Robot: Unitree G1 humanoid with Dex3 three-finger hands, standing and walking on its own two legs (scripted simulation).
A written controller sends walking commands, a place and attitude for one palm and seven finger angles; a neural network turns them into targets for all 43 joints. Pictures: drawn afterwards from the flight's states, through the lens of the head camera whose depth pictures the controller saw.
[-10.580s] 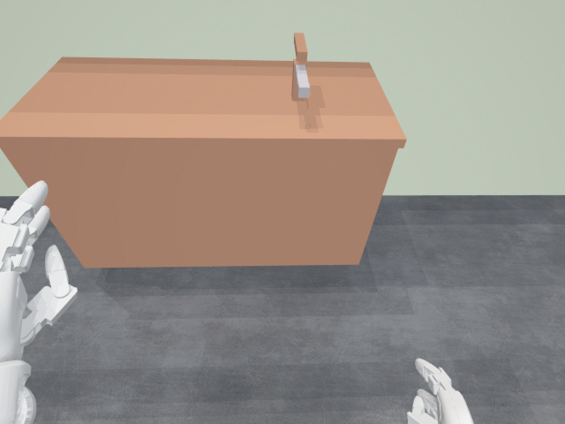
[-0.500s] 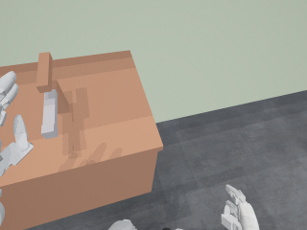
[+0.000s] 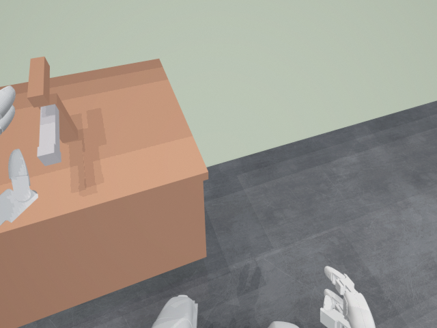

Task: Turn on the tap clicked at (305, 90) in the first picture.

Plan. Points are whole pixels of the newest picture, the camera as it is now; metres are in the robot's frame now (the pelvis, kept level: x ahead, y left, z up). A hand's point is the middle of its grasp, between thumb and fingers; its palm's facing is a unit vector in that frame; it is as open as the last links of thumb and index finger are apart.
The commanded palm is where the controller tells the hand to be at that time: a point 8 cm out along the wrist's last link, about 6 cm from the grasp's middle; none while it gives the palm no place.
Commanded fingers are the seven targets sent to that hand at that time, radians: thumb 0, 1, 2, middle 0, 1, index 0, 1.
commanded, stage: come to a stop and stand still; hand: left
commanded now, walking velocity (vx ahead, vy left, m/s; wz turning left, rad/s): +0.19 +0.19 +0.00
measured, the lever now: (49, 154) +0.39 +0.33 +0.08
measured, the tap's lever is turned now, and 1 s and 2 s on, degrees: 0 0 0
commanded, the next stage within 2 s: look again from close up in 1.64 s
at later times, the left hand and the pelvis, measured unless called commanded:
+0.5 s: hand out of the picture +0.21 +0.27 +0.31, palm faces +0.54 -0.70 -0.47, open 7.4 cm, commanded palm +0.11 +0.29 +0.21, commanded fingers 0.00 0.90 0.90 -0.20 -0.30 -0.20 -0.30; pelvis -0.04 +0.00 +0.03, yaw +1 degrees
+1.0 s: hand out of the picture +0.15 +0.31 +0.23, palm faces +0.47 -0.82 -0.32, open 7.4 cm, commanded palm +0.09 +0.34 +0.21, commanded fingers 0.00 0.90 0.90 -0.20 -0.30 -0.20 -0.30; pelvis -0.06 +0.05 +0.04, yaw +1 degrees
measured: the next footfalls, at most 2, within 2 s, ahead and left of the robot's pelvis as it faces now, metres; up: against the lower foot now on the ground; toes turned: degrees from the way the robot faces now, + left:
left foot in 0.12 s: +0.00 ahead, +0.08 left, +0.00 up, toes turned -1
right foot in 0.38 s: -0.01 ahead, -0.08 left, +0.00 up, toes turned +0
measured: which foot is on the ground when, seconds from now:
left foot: up 0.00-0.10, down 0.12-0.46, up 0.48-0.72, down 0.74-1.00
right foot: down 0.00-0.16, up 0.18-0.36, down 0.38-1.00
